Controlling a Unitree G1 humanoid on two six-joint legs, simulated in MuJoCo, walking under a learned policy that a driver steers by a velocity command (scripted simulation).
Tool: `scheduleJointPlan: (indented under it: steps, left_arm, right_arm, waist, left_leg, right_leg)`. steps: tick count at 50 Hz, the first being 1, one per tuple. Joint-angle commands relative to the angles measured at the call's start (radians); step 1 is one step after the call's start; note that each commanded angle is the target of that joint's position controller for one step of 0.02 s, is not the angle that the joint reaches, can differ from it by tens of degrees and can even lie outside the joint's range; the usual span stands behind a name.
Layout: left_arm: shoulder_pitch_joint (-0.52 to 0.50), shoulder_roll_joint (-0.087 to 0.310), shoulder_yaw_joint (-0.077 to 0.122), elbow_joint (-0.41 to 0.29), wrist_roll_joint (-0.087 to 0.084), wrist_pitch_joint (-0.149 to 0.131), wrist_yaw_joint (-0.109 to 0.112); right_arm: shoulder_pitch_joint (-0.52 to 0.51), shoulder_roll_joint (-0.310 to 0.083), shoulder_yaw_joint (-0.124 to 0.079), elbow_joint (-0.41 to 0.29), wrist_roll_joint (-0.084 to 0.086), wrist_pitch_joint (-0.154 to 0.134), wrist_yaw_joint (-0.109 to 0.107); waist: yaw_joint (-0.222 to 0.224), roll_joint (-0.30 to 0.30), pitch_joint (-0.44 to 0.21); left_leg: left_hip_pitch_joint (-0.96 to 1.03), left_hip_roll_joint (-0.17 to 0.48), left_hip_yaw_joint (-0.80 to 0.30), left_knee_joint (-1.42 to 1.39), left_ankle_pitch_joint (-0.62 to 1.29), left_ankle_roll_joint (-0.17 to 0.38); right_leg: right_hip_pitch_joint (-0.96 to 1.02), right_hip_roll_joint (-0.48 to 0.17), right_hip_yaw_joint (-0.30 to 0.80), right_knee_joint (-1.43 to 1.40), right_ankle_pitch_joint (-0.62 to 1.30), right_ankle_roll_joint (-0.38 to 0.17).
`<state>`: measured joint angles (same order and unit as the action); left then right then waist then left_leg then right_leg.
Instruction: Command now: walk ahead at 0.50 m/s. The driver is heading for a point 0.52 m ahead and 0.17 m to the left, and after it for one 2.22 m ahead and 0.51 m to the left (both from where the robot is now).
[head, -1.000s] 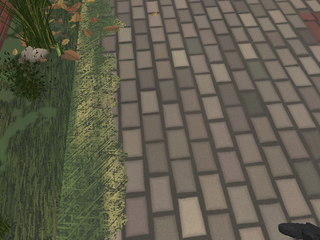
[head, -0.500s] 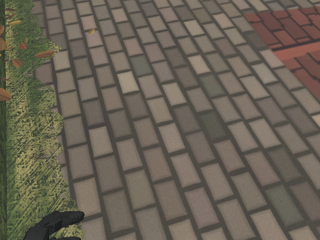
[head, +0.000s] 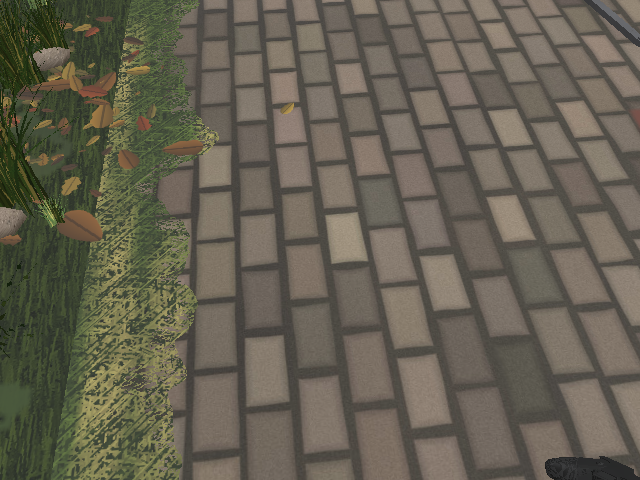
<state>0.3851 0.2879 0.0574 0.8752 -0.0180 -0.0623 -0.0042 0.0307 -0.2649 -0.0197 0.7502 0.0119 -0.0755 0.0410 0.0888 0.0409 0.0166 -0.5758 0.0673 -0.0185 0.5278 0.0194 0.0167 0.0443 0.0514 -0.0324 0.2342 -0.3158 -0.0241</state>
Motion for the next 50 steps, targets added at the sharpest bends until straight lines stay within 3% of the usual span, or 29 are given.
scheduleJointPlan:
  steps: [1,2,3,4,5,6,7,8,10,12,16,19,22,24,26,27,28,29,30,31,32,33,35,37,39,44,48,50]
  left_arm:
    - [-0.01,0.187,0.045,-0.028,-0.003,0.008,0.012]
    - [-0.021,0.176,0.039,-0.029,-0.001,0.014,0.014]
    - [-0.019,0.139,0.021,-0.047,0.014,0.014,0.018]
    - [0.105,0.026,-0.015,-0.066,0.021,-0.006,0.007]
    - [0.069,0.066,-0.008,-0.05,0.01,-0.027,0.002]
    - [-0.026,0.149,0.016,-0.079,-0.02,-0.04,-0.004]
    - [-0.094,0.147,0.015,-0.097,-0.024,-0.043,-0.002]
    - [-0.122,0.136,0.017,-0.102,-0.009,-0.039,0.002]
    - [-0.081,0.103,0.018,-0.085,0.005,-0.018,0.007]
    - [-0.075,0.074,0.013,-0.08,0.009,-0.003,0.01]
    - [-0.227,0.059,0.008,-0.133,0.025,-0.012,0.011]
    - [-0.34,0.041,-0.001,-0.157,0.017,-0.026,-0.001]
    - [-0.423,0.051,-0.002,-0.181,0.007,-0.037,-0.016]
    - [-0.427,0.079,0.006,-0.187,0.005,-0.047,-0.023]
    - [-0.368,0.11,0.017,-0.172,0.004,-0.055,-0.022]
    - [-0.27,0.138,0.033,-0.143,0.006,-0.058,-0.016]
    - [-0.121,0.187,0.052,-0.116,0.022,-0.062,-0.008]
    - [-0.002,0.278,0.077,-0.099,0.03,-0.051,-0.002]
    - [0.028,0.24,0.068,-0.086,0.022,-0.04,-0.007]
    - [-0.034,0.158,0.044,-0.098,0.017,-0.041,-0.006]
    - [-0.101,0.122,0.032,-0.106,0.017,-0.039,-0.004]
    - [-0.16,0.089,0.022,-0.104,0.02,-0.039,-0.006]
    - [-0.221,0.064,0.017,-0.096,0.029,-0.046,-0.005]
    - [-0.228,0.081,0.026,-0.082,0.03,-0.055,-0.003]
    - [-0.216,0.103,0.035,-0.065,0.031,-0.059,0.002]
    - [-0.185,0.145,0.047,-0.042,0.024,-0.045,0.014]
    - [-0.127,0.179,0.06,-0.015,0.004,-0.021,0.016]
    - [-0.128,0.202,0.068,-0.011,-0.007,-0.006,0.016]
  right_arm:
    - [-0.005,-0.126,-0.039,-0.064,0.0,-0.021,0.006]
    - [0.123,-0.161,-0.06,-0.024,-0.003,-0.021,0.0]
    - [0.297,-0.221,-0.083,0.017,-0.011,-0.019,-0.01]
    - [0.396,-0.322,-0.109,0.036,-0.016,-0.009,-0.015]
    - [0.422,-0.24,-0.088,0.044,-0.002,-0.004,-0.013]
    - [0.344,-0.197,-0.07,0.033,0.0,-0.005,-0.014]
    - [0.268,-0.172,-0.062,0.018,-0.005,-0.005,-0.016]
    - [0.212,-0.142,-0.053,0.013,-0.012,-0.006,-0.013]
    - [0.163,-0.111,-0.045,0.01,-0.024,-0.017,-0.009]
    - [0.171,-0.127,-0.05,0.024,-0.018,-0.028,-0.011]
    - [0.237,-0.162,-0.062,0.058,-0.007,-0.022,-0.03]
    - [0.292,-0.183,-0.069,0.081,0.004,-0.011,-0.043]
    - [0.349,-0.186,-0.073,0.104,0.014,0.002,-0.05]
    - [0.353,-0.191,-0.078,0.109,0.016,0.012,-0.056]
    - [0.342,-0.198,-0.085,0.107,0.013,0.022,-0.06]
    - [0.336,-0.18,-0.079,0.103,0.01,0.025,-0.06]
    - [0.33,-0.128,-0.06,0.085,-0.001,0.024,-0.057]
    - [0.427,-0.036,-0.034,0.056,-0.005,0.011,-0.054]
    - [0.442,-0.052,-0.033,0.042,0.016,-0.001,-0.053]
    - [0.37,-0.157,-0.062,0.038,0.035,-0.002,-0.054]
    - [0.306,-0.169,-0.069,0.023,0.035,0.004,-0.056]
    - [0.287,-0.155,-0.071,0.019,0.024,0.011,-0.057]
    - [0.3,-0.113,-0.074,0.017,0.019,0.033,-0.052]
    - [0.284,-0.082,-0.071,0.0,0.018,0.05,-0.049]
    - [0.248,-0.076,-0.07,-0.024,0.013,0.057,-0.047]
    - [0.105,-0.054,-0.056,-0.074,0.01,0.046,-0.014]
    - [0.003,-0.061,-0.053,-0.129,0.01,0.049,0.007]
    - [0.003,-0.083,-0.063,-0.147,0.008,0.053,0.013]
  waist:
    - [-0.078,-0.122,-0.003]
    - [-0.143,-0.11,-0.082]
    - [-0.209,-0.06,-0.22]
    - [-0.18,0.173,-0.37]
    - [-0.21,0.192,-0.411]
    - [-0.202,0.122,-0.243]
    - [-0.175,0.062,-0.142]
    - [-0.146,0.028,-0.066]
    - [-0.089,0.066,-0.038]
    - [-0.073,0.054,-0.028]
    - [-0.103,0.013,0.015]
    - [-0.141,0.011,0.029]
    - [-0.163,0.02,0.04]
    - [-0.146,0.034,0.036]
    - [-0.105,0.057,0.011]
    - [-0.056,0.051,-0.042]
    - [0.01,0.007,-0.171]
    - [0.004,-0.213,-0.339]
    - [0.005,-0.368,-0.391]
    - [0.011,-0.237,-0.24]
    - [-0.006,-0.182,-0.139]
    - [-0.034,-0.148,-0.071]
    - [-0.081,-0.182,-0.016]
    - [-0.092,-0.154,0.002]
    - [-0.092,-0.12,0.015]
    - [-0.046,-0.089,0.046]
    - [-0.019,-0.082,0.079]
    - [-0.041,-0.096,0.065]
  left_leg:
    - [0.094,-0.034,0.03,-0.042,-0.087,0.045]
    - [0.276,-0.062,0.058,-0.062,-0.078,0.072]
    - [0.563,0.036,-0.039,-0.013,-0.032,0.123]
    - [0.967,0.285,-0.481,-0.052,-0.185,0.289]
    - [0.991,0.321,-0.711,-0.204,-0.354,0.309]
    - [0.862,0.289,-0.585,-0.234,-0.433,0.256]
    - [0.712,0.252,-0.466,-0.257,-0.393,0.227]
    - [0.575,0.216,-0.379,-0.294,-0.316,0.218]
    - [0.43,0.162,-0.273,-0.352,-0.196,0.204]
    - [0.385,0.152,-0.204,-0.388,-0.102,0.22]
    - [0.395,0.119,-0.144,-0.407,-0.01,0.216]
    - [0.393,0.095,-0.115,-0.394,-0.03,0.191]
    - [0.443,0.122,-0.157,-0.347,-0.066,0.187]
    - [0.489,0.147,-0.201,-0.299,-0.083,0.17]
    - [0.503,0.154,-0.231,-0.226,-0.036,0.151]
    - [0.482,0.114,-0.212,-0.127,0.036,0.128]
    - [0.381,0.049,-0.17,0.098,-0.013,0.097]
    - [0.043,-0.095,-0.053,0.459,-0.324,0.025]
    - [-0.142,-0.107,-0.093,0.658,-0.63,0.012]
    - [-0.207,-0.045,-0.129,0.738,-0.562,0.02]
    - [-0.206,-0.006,-0.099,0.736,-0.479,0.022]
    - [-0.172,0.024,-0.09,0.699,-0.412,0.017]
    - [-0.082,0.069,-0.091,0.635,-0.336,0.009]
    - [-0.082,0.077,-0.079,0.607,-0.283,-0.003]
    - [-0.116,0.08,-0.084,0.533,-0.212,-0.015]
    - [-0.079,0.06,-0.011,0.253,0.001,-0.008]
    - [-0.089,0.042,0.034,0.137,-0.041,0.024]
    - [-0.045,0.006,0.072,0.111,-0.132,0.056]
  right_leg:
    - [0.021,-0.297,0.126,0.078,0.607,-0.132]
    - [-0.008,-0.251,0.088,0.226,0.732,-0.108]
    - [-0.158,-0.2,0.047,0.472,0.609,-0.075]
    - [-0.583,-0.036,-0.001,0.868,0.156,0.007]
    - [-0.728,-0.005,0.134,1.004,-0.265,0.005]
    - [-0.818,-0.068,0.147,1.058,-0.213,-0.012]
    - [-0.813,-0.121,0.113,1.022,-0.121,-0.019]
    - [-0.78,-0.153,0.099,0.959,-0.053,-0.014]
    - [-0.658,-0.19,0.107,0.883,0.027,-0.002]
    - [-0.647,-0.195,0.095,0.833,0.075,0.017]
    - [-0.694,-0.18,0.088,0.575,0.276,0.052]
    - [-0.626,-0.134,0.068,0.386,0.4,0.065]
    - [-0.598,-0.109,0.081,0.297,0.407,0.064]
    - [-0.564,-0.105,0.103,0.245,0.363,0.049]
    - [-0.463,-0.094,0.089,0.221,0.284,0.025]
    - [-0.319,-0.086,0.072,0.193,0.261,0.0]
    - [-0.07,-0.173,0.14,0.234,0.257,-0.051]
    - [0.321,-0.411,0.461,0.232,0.168,-0.169]
    - [0.362,-0.492,0.756,0.092,-0.064,-0.228]
    - [0.233,-0.452,0.65,0.054,-0.179,-0.185]
    - [0.102,-0.417,0.514,0.035,-0.119,-0.153]
    - [-0.016,-0.376,0.41,0.002,-0.028,-0.143]
    - [-0.155,-0.327,0.262,-0.057,0.096,-0.13]
    - [-0.19,-0.325,0.172,-0.094,0.199,-0.146]
    - [-0.179,-0.33,0.102,-0.11,0.278,-0.161]
    - [-0.137,-0.306,-0.067,-0.12,0.354,-0.139]
    - [-0.016,-0.342,-0.119,-0.083,0.402,-0.116]
    - [0.039,-0.354,-0.148,-0.002,0.599,-0.097]
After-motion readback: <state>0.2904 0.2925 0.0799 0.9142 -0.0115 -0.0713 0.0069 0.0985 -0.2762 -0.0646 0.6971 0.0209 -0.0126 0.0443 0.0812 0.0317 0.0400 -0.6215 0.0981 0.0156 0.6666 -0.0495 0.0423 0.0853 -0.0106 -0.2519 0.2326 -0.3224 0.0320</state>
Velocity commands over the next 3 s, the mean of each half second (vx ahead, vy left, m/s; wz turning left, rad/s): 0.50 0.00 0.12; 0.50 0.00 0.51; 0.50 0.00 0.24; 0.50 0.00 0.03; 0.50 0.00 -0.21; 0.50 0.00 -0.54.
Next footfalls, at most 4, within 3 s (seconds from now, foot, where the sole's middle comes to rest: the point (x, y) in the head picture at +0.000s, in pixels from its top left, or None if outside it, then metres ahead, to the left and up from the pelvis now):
0.06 left None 0.21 0.13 -0.77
0.56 right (414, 475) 0.49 -0.11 -0.77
1.08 left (262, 376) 0.68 0.23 -0.77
1.62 right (302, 242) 1.07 0.18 -0.77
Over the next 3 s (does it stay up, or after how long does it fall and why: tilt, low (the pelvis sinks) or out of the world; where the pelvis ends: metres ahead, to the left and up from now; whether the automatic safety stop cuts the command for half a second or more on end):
stays up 1.57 0.50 0.01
